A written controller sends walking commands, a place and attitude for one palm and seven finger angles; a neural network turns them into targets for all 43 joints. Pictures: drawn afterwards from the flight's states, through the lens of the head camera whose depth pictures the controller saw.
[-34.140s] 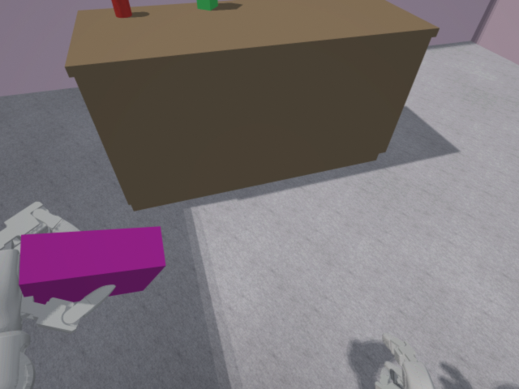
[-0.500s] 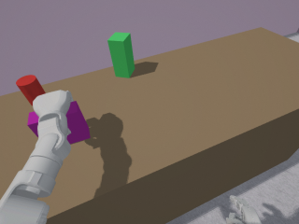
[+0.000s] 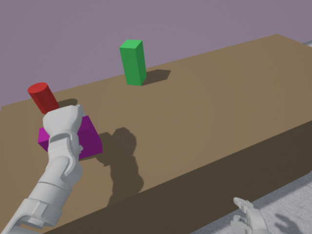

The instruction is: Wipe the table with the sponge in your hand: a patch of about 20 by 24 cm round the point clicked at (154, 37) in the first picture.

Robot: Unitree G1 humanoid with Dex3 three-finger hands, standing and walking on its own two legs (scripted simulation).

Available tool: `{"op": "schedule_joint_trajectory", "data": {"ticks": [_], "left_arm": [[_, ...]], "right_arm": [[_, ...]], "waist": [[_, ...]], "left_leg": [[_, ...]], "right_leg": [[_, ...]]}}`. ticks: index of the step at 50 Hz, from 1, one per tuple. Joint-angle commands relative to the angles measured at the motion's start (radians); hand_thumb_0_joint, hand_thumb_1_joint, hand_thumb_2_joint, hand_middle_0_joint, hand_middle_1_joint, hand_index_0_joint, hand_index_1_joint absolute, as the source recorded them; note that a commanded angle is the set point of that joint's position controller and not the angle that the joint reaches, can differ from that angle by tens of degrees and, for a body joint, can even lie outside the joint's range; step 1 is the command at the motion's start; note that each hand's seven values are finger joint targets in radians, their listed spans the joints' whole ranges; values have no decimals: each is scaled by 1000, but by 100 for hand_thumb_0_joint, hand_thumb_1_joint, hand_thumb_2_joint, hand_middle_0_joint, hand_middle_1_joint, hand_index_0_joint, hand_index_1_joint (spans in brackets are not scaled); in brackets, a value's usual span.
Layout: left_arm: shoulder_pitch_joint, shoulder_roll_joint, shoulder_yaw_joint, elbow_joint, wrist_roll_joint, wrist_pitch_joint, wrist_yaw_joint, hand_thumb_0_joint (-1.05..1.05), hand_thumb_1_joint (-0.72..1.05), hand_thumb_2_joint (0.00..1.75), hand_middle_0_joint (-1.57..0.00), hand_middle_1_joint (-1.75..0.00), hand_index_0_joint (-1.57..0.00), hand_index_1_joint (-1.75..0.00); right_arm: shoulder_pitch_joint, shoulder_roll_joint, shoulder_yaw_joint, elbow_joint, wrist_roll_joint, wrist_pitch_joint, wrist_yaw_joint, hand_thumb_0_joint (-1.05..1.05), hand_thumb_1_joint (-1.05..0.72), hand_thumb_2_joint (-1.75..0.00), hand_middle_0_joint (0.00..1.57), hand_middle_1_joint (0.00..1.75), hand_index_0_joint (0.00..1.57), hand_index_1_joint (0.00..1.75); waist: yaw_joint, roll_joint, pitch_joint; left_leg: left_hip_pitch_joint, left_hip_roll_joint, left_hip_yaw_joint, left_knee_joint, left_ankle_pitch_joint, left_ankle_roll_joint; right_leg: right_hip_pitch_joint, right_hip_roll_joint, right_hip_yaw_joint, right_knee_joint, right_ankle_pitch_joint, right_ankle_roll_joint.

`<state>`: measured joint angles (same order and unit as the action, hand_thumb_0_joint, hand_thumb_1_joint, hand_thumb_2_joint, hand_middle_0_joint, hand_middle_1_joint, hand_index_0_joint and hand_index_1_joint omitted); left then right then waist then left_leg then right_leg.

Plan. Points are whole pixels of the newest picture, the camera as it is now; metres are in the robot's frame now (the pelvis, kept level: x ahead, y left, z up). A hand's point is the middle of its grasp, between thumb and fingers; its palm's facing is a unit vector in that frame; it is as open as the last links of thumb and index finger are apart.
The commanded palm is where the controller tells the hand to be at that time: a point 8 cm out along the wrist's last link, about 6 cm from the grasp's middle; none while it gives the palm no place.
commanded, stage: wipe back along the middle lane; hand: left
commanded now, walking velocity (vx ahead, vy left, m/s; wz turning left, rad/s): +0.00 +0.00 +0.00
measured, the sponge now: (76, 145) +0.33 +0.28 +0.06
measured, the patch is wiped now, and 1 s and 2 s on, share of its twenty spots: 0.90 0.90 0.90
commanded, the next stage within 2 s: slide across to the third lane in 0.62 s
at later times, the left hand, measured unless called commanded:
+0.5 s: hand (79, 145) +0.29 +0.23 +0.11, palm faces +0.12 -0.06 -0.99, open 9.1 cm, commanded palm +0.24 +0.21 +0.14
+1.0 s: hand (90, 151) +0.27 +0.19 +0.12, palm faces +0.10 -0.07 -0.99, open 9.1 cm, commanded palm +0.24 +0.17 +0.16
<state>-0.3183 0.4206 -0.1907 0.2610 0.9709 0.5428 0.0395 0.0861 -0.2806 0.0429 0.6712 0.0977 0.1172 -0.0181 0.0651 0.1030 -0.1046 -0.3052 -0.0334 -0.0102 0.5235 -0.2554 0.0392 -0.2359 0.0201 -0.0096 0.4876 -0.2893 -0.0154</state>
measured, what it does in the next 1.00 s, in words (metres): stands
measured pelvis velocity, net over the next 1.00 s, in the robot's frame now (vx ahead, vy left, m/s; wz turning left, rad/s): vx -0.02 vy -0.03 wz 0.00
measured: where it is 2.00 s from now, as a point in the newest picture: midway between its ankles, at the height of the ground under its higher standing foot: outside the picture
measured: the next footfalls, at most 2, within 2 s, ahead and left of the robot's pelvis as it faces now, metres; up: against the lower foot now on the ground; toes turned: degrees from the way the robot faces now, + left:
none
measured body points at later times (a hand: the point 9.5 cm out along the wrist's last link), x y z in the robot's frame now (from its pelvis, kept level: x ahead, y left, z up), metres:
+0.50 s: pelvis +0.00 -0.01 +0.00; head -0.03 -0.06 +0.44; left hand +0.28 +0.23 +0.17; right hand +0.25 -0.21 -0.07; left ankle +0.01 +0.09 -0.74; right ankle -0.02 -0.11 -0.74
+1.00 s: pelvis -0.02 -0.03 +0.00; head -0.06 -0.09 +0.44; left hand +0.26 +0.19 +0.17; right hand +0.24 -0.24 -0.07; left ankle +0.01 +0.09 -0.74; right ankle -0.02 -0.11 -0.74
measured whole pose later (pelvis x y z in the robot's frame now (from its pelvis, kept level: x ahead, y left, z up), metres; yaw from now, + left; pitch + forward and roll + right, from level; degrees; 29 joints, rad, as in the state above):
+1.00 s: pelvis -0.02 -0.03 +0.00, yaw +0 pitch -2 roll +0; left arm -0.18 0.37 -0.30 0.01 0.97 0.65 0.00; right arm 0.00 -0.28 0.05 0.67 0.09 0.07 -0.02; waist 0.10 0.12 -0.08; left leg -0.26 -0.01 -0.02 0.54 -0.24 -0.01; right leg -0.22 0.05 -0.02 0.55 -0.30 -0.06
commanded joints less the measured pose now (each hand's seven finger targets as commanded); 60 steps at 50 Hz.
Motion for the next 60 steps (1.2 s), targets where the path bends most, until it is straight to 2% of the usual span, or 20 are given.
{"op": "schedule_joint_trajectory", "data": {"ticks": [1,3,7,8,10,18,19,23,24,28,31,33,34,35,43,49,51,53,58,60], "left_arm": [[-44,-4,-16,-129,-53,24,-47,0,10,130,-120,-160,-120,-160],[-44,46,28,-144,-55,37,-44,0,10,130,-120,-160,-120,-160],[-26,-12,-28,-186,-51,69,-53,0,10,130,-120,-160,-120,-160],[-23,30,5,-198,-44,73,-50,0,10,130,-120,-160,-120,-160],[10,-43,-59,-239,-41,81,-57,0,10,130,-120,-160,-120,-160],[51,10,-29,-296,-30,111,-65,0,10,130,-120,-160,-120,-160],[53,-33,-62,-312,-38,115,-67,0,10,130,-120,-160,-120,-160],[59,30,-10,-301,-33,119,-62,0,10,130,-120,-160,-120,-160],[60,-27,-57,-315,-35,119,-63,0,10,130,-120,-160,-120,-160],[126,23,-11,-327,-41,115,-63,0,10,130,-120,-160,-120,-160],[147,-35,-54,-344,-51,113,-69,0,10,130,-120,-160,-120,-160],[157,51,17,-343,-47,111,-61,0,10,130,-120,-160,-120,-160],[154,-25,-45,-368,-52,113,-64,0,10,130,-120,-160,-120,-160],[172,-11,-30,-358,-55,113,-63,0,10,130,-120,-160,-120,-160],[-20,25,-38,-383,-42,99,-57,0,10,130,-120,-160,-120,-160],[-141,-49,-120,-391,-32,68,-53,0,10,130,-120,-160,-120,-160],[-129,-59,-117,-361,-34,61,-47,0,10,130,-120,-160,-120,-160],[-151,8,-60,-353,-33,64,-34,0,10,130,-120,-160,-120,-160],[-168,0,-39,-310,-35,74,2,0,10,130,-120,-160,-120,-160],[-204,-56,-84,-287,-37,80,7,0,10,130,-120,-160,-120,-160]], "right_arm": [[-241,-92,-36,-191,4,-59,10,0,-90,-90,20,30,20,30],[-249,-97,-37,-185,0,-57,8,0,-90,-90,20,30,20,30],[-276,-85,-24,-193,4,-56,9,0,-90,-90,20,30,20,30],[-283,-91,-28,-190,2,-56,9,0,-90,-90,20,30,20,30],[-295,-75,-21,-208,6,-62,19,0,-90,-90,20,30,20,30],[-326,-77,-16,-208,3,-57,20,0,-90,-90,20,30,20,30],[-325,-69,-13,-219,5,-58,20,0,-90,-90,20,30,20,30],[-332,-76,-13,-207,2,-60,12,0,-90,-90,20,30,20,30],[-331,-69,-11,-216,5,-62,14,0,-90,-90,20,30,20,30],[-336,-75,-15,-212,2,-68,16,0,-90,-90,20,30,20,30],[-340,-67,-13,-220,6,-73,19,0,-90,-90,20,30,20,30],[-344,-78,-16,-208,0,-72,14,0,-90,-90,20,30,20,30],[-349,-66,-13,-223,4,-75,15,0,-90,-90,20,30,20,30],[-343,-65,-13,-217,5,-77,14,0,-90,-90,20,30,20,30],[-360,-66,-17,-196,-1,-93,-5,0,-90,-90,20,30,20,30],[-368,-48,-17,-199,1,-124,-3,0,-90,-90,20,30,20,30],[-359,-49,-19,-185,-2,-128,0,0,-90,-90,20,30,20,30],[-361,-56,-21,-174,-7,-126,-4,0,-90,-90,20,30,20,30],[-368,-53,-21,-157,-11,-120,0,0,-90,-90,20,30,20,30],[-379,-43,-15,-159,-5,-119,1,0,-90,-90,20,30,20,30]], "waist": [[14,-142,-138],[19,-168,-127],[16,-176,-108],[22,-160,-113],[22,-155,-121],[31,-137,-96],[29,-140,-96],[37,-145,-79],[30,-145,-103],[44,-151,-95],[36,-173,-93],[44,-169,-74],[39,-169,-78],[38,-183,-65],[26,-128,-57],[24,-124,-105],[28,-162,-109],[38,-175,-97],[44,-182,-95],[34,-176,-89]], "left_leg": [[132,19,-42,-48,245,-1],[125,22,-41,-51,229,-2],[122,19,-35,-47,244,-5],[126,20,-37,-44,237,-6],[134,18,-36,-33,267,-4],[120,19,-39,-31,230,-7],[114,16,-33,-30,220,-4],[110,17,-37,-35,186,-6],[112,13,-32,-29,189,-4],[108,12,-33,-27,179,-3],[101,8,-25,-15,182,0],[98,10,-28,-21,156,-2],[97,4,-16,-14,163,2],[98,8,-22,-15,161,1],[125,6,-23,-31,114,3],[151,0,-22,-36,107,6],[156,0,-23,-38,120,6],[156,0,-19,-40,109,2],[153,-3,-3,-40,131,-5],[150,-1,3,-40,132,-7]], "right_leg": [[2,24,-19,-41,271,-46],[2,25,-11,-40,264,-47],[1,24,-18,-32,285,-43],[-2,26,-3,-27,276,-49],[5,24,-19,-15,304,-47],[-4,30,15,-10,272,-55],[1,27,-1,-10,259,-50],[-10,30,22,-19,220,-53],[0,29,11,-13,221,-49],[6,31,35,-18,226,-50],[11,28,32,-20,243,-42],[4,30,59,-30,209,-46],[7,26,45,-28,222,-40],[-1,27,46,-34,214,-39],[-25,21,70,-61,144,-46],[-22,19,53,-61,104,-46],[-12,20,53,-63,135,-45],[-9,16,76,-78,122,-46],[5,16,78,-79,165,-44],[-4,14,61,-76,160,-42]]}}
